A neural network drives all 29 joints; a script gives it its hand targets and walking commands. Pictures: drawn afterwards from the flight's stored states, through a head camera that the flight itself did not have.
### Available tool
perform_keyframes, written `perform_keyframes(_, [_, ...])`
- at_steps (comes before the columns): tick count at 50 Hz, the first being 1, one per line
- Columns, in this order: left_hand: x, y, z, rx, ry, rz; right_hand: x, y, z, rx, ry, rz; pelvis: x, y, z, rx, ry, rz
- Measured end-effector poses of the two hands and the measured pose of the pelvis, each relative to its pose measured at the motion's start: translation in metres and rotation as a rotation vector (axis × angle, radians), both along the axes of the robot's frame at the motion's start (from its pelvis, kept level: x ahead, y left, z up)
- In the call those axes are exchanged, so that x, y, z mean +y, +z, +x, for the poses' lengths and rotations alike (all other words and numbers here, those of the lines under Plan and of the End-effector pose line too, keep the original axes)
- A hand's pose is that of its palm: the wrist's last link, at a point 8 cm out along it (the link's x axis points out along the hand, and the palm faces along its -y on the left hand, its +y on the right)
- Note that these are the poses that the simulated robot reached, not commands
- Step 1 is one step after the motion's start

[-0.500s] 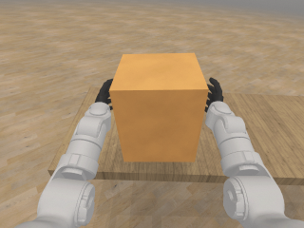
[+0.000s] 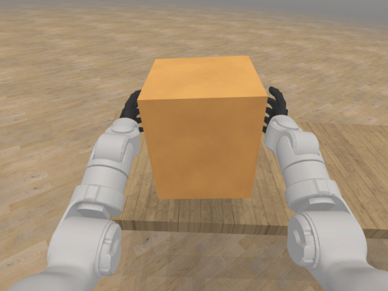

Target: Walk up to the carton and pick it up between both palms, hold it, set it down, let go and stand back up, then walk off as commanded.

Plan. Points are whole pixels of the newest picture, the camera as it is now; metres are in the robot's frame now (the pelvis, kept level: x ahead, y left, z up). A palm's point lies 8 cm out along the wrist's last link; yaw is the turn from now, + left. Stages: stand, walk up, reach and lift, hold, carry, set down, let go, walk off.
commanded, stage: reach and lift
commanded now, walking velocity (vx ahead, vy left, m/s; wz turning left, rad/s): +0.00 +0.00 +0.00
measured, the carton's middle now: (202, 127) +0.43 -0.03 +0.18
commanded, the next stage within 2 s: hold in 0.62 s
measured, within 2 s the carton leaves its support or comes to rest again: neither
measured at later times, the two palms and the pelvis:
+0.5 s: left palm (124, 115) +0.40 +0.13 +0.23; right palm (278, 110) +0.39 -0.17 +0.25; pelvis +0.00 +0.00 +0.00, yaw +0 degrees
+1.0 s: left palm (115, 111) +0.38 +0.14 +0.25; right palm (278, 100) +0.38 -0.16 +0.28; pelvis -0.01 +0.00 +0.00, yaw +0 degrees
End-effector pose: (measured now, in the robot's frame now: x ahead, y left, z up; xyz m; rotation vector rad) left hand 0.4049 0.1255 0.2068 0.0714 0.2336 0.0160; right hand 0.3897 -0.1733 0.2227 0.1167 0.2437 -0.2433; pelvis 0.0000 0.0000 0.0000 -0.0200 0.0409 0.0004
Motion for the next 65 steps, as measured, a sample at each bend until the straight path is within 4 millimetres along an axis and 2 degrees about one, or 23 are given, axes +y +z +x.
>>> perform_keyframes(17, [0.003, 0.022, -0.006, -0.02, 0.009, -0.004, 0.004, 0.028, -0.002, -0.023, 0.013, -0.011, 0.001, 0.0, -0.002, -0.002, 0.0, -0.001])
perform_keyframes(29, [0.006, 0.031, -0.011, -0.011, 0.02, -0.001, 0.006, 0.034, -0.004, -0.018, 0.023, 0.014, 0.001, 0.0, -0.002, -0.002, -0.001, -0.001])
perform_keyframes(50, [0.015, 0.047, -0.026, -0.021, 0.042, -0.018, 0.015, 0.058, -0.013, -0.032, 0.043, 0.004, 0.001, 0.0, -0.008, -0.009, -0.001, -0.001])
perform_keyframes(65, [0.02, 0.055, -0.025, -0.02, 0.055, -0.03, 0.02, 0.062, -0.009, -0.032, 0.054, 0.001, 0.001, 0.0, -0.006, -0.007, -0.001, -0.001])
